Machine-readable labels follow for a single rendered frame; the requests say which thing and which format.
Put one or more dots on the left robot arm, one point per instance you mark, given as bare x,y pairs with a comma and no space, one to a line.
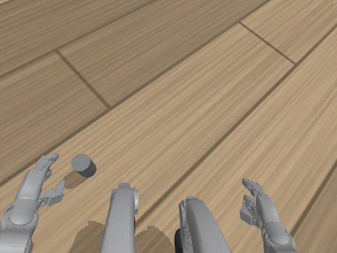
17,226

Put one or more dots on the left robot hand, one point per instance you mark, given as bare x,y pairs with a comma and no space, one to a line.
32,183

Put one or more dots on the right robot hand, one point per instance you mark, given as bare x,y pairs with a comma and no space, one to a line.
263,208

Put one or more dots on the can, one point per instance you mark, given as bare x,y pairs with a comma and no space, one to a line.
82,164

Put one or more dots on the right robot arm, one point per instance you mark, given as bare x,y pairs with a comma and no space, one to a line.
276,238

